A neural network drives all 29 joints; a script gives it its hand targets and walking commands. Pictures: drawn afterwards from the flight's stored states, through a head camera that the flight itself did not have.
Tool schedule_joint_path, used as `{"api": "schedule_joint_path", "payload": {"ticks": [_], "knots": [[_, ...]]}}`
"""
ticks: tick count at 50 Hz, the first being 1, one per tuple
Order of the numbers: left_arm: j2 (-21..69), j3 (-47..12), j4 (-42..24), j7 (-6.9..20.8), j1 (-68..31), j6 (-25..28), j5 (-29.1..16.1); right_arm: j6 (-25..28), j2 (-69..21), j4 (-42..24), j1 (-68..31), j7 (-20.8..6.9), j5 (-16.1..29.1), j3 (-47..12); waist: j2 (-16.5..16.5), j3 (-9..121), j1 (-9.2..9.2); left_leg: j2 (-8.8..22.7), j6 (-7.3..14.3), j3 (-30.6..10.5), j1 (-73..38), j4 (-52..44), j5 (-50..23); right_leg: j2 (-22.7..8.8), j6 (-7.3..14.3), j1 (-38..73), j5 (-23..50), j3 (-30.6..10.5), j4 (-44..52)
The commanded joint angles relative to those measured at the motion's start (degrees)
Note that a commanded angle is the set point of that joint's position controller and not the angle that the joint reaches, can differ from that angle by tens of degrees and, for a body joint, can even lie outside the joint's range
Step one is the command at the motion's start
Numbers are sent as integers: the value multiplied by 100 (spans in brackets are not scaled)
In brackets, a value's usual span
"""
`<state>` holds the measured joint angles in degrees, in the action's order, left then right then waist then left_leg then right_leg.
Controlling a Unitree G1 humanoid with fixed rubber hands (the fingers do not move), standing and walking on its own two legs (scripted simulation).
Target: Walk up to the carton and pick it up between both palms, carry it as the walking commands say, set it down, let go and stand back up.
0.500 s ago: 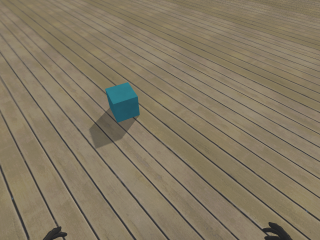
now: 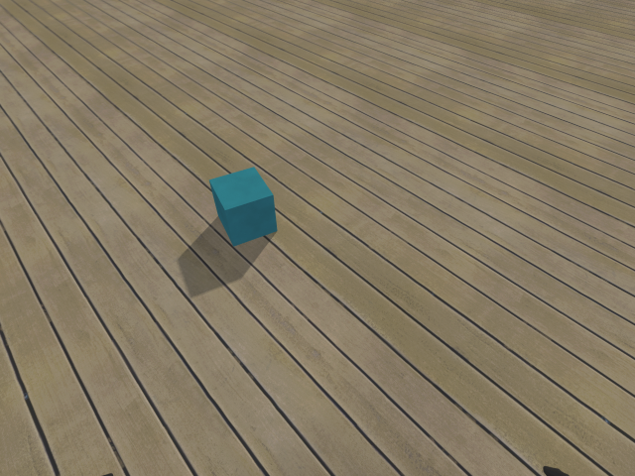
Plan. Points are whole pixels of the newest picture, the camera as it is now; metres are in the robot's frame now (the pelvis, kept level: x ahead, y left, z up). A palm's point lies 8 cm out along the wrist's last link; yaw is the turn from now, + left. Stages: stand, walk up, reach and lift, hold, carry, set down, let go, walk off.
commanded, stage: walk up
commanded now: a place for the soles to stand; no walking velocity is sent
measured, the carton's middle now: (244, 206) +1.35 +0.33 -0.67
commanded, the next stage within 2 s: none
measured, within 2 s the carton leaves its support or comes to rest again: neither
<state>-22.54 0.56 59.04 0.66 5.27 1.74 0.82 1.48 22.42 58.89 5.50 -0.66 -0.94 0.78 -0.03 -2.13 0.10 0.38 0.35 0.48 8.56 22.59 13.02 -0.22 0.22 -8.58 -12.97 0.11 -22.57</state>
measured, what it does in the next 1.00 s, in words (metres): walks ahead: left foot, then right foot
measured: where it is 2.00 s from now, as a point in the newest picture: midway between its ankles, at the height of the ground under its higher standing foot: (275, 334)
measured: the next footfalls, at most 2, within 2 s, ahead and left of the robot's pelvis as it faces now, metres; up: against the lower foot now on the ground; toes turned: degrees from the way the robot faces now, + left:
left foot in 0.28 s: +0.14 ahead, +0.19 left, +0.00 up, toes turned +9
right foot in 0.66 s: +0.36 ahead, -0.04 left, +0.00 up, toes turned +4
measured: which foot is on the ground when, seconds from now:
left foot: down 0.00-0.04, up 0.06-0.26, down 0.28-0.68, up 0.70-1.00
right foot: down 0.00-0.28, up 0.30-0.64, down 0.66-1.00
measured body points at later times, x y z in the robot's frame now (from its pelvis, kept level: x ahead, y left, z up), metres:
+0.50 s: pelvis +0.12 +0.07 -0.01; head +0.11 +0.09 +0.44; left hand +0.20 +0.42 -0.10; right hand +0.22 -0.27 -0.08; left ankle +0.11 +0.18 -0.75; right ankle +0.21 -0.06 -0.71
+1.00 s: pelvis +0.35 +0.09 -0.01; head +0.36 +0.09 +0.44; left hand +0.31 +0.45 -0.09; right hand +0.56 -0.20 -0.09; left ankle +0.45 +0.24 -0.72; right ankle +0.32 -0.04 -0.75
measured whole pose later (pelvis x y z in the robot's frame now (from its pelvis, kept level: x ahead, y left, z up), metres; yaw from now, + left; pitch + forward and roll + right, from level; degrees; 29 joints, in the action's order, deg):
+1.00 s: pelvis +0.35 +0.09 -0.01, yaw +11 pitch -1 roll -1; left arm -29.2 5.2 42.2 3.5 23.1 5.8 0.4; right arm 4.1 27.1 42.9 11.7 -5.8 -0.8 3.6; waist -1.0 -2.7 -3.9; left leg 4.4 0.6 2.9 28.2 35.6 9.1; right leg -2.4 0.2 -7.2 -18.7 7.1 -27.1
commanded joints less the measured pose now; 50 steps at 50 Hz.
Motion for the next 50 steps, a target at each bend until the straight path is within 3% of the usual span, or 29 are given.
{"api": "schedule_joint_path", "payload": {"ticks": [1,2,3,4,5,6,9,11,13,14,15,16,17,18,19,21,24,28,30,32,33,34,35,36,37,39,41,46,50], "knots": [[-1673,564,-573,139,399,231,77,95,1584,-678,-102,-238,-114,519,-165,335,-265,605,550,-984,1093,100,2856,-687,570,105,-2907,-793,-36],[-1664,633,-655,132,664,281,85,106,1390,-978,-481,-290,-141,514,67,-37,-438,445,432,-792,2009,614,2245,-958,767,493,-2947,-1237,236],[-1784,708,-656,114,1003,318,103,109,1180,-1196,-825,-320,-143,515,572,-320,-635,105,209,-190,3033,1490,1349,-1550,1077,1154,-3162,-2001,941],[-2023,803,-765,86,1119,362,153,122,1176,-1371,-980,-317,-167,559,1005,-404,-764,183,160,-425,3600,2634,1174,-2315,1444,1227,-3196,-2824,1526],[-2027,831,-965,64,836,388,145,125,1335,-1400,-830,-338,-180,612,582,-338,-573,342,108,-860,3552,2900,999,-2373,1497,981,-3104,-2729,1553],[-1971,844,-1099,67,547,402,109,127,1410,-1384,-443,-410,-147,659,469,-261,-302,498,26,-837,3251,2844,866,-2200,1414,824,-2773,-2287,1442],[-1922,875,-1376,178,244,414,129,123,1322,-1385,29,-631,-78,679,1011,-87,-38,494,-57,-229,1797,2074,979,-1713,1140,-305,-2424,-1018,1386],[-1927,832,-1477,246,105,370,165,135,1256,-1356,270,-668,-45,710,991,-178,100,362,-23,209,788,1390,602,-1485,1033,-1101,-2277,-512,1106],[-1671,716,-1488,278,254,282,185,217,1362,-1100,1039,-587,-59,810,166,-28,418,-72,-16,563,-716,912,347,-1036,906,-2039,-2575,80,-164],[-1419,612,-1548,284,404,245,169,262,1601,-959,1713,-488,-90,901,-710,265,719,-27,160,218,-1648,567,1061,-699,783,-2624,-2605,477,-1631],[-979,482,-1920,272,187,286,24,316,2294,-1119,2151,-339,-169,999,-2451,380,1008,1721,912,-3190,-1869,-1020,3658,53,407,-3879,-2237,782,-3925],[-1336,508,-1952,213,102,247,68,357,2496,-1347,1684,-297,-66,969,-1086,133,735,2359,1486,-4577,-934,-1545,4447,-165,316,-4075,-1560,-603,-4499],[-1666,581,-1803,228,356,250,40,365,2283,-1435,1327,-279,38,899,-322,-65,377,2261,1530,-4016,-480,-1340,4017,-416,240,-3758,-1077,-738,-4531],[-1744,602,-1607,272,670,273,-20,387,2084,-1507,1098,-256,65,823,-242,-177,128,1910,1357,-3237,-190,-1185,3330,-598,186,-3432,-647,-663,-4219],[-1765,625,-1519,290,860,292,-11,409,1956,-1594,918,-227,60,739,-493,-245,-17,1595,1168,-2563,103,-1166,2817,-688,119,-3078,-511,-576,-3763],[-1684,669,-1363,393,1085,265,6,423,1876,-1670,951,-226,-4,712,-956,-184,11,1311,1115,-1609,688,-1182,2025,-548,-18,-2292,-544,-171,-2991],[-1522,712,-1576,489,601,247,25,466,1941,-1760,1286,-267,-26,745,-908,-315,198,1369,1252,-1544,663,-1216,2073,-526,-21,-2235,-285,9,-2231],[-1350,703,-1726,540,232,293,6,475,1947,-1909,1410,-276,15,733,-769,-382,259,1336,1170,-1284,546,-1063,1605,-403,61,-1928,204,239,-1384],[-1305,705,-1738,542,243,321,-21,456,1938,-1967,1362,-273,21,709,-745,-334,189,1341,1087,-1105,723,-840,1122,-258,121,-1378,273,371,-1137],[-1367,743,-1628,473,707,371,-8,423,1774,-1983,1371,-259,9,608,-446,-93,-131,1156,854,-738,1024,55,278,17,201,-261,115,482,-802],[-1530,824,-1508,377,1310,411,-2,417,1618,-1998,1434,-239,15,533,-38,224,-472,889,656,-389,1468,1180,-461,27,356,813,-279,281,-540],[-1993,973,-1479,259,2046,474,56,442,1267,-2136,1439,-219,75,423,1178,731,-834,332,322,124,2584,3285,-139,-1296,816,1913,-1583,-1645,63],[-2518,1070,-1589,207,2256,502,-14,445,1265,-2121,1504,-160,104,412,1414,706,-803,-255,249,-283,3640,4219,1665,-2575,1318,1773,-2420,-3884,933],[-2298,1023,-1703,210,1928,490,-52,395,1621,-1990,1399,-98,128,507,445,541,-597,21,281,-989,3522,4629,1392,-2536,1473,1282,-2543,-3560,807],[-2032,945,-1775,203,1661,484,-52,389,1678,-1929,1354,-131,124,514,265,351,-430,143,253,-903,3384,4519,1019,-2274,1472,881,-2208,-2929,810],[-1777,868,-1896,163,1217,491,-66,367,1596,-1766,1485,-205,72,486,707,-58,-160,496,54,-743,3058,3782,658,-1820,1307,138,-1490,-1767,1049],[-1704,835,-1951,183,1214,535,-38,332,1477,-1658,1505,-319,34,468,822,-52,-118,543,-75,-381,2636,3220,457,-1592,1292,-258,-395,-1008,1002],[-1845,808,-2042,274,1510,534,-50,319,1231,-1918,666,-494,-18,469,813,-183,-253,478,-33,242,1975,1740,-377,-1362,1161,-564,-103,-313,902],[-1913,746,-2111,257,1413,454,-52,334,1240,-1902,635,-513,46,557,705,-150,-43,178,89,501,841,1044,-502,-1443,1003,-944,-238,-228,493]]}}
